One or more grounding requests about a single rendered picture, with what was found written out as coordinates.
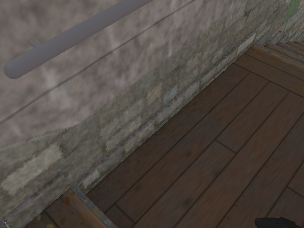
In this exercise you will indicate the robot right hand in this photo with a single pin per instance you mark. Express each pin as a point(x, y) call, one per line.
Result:
point(275, 223)

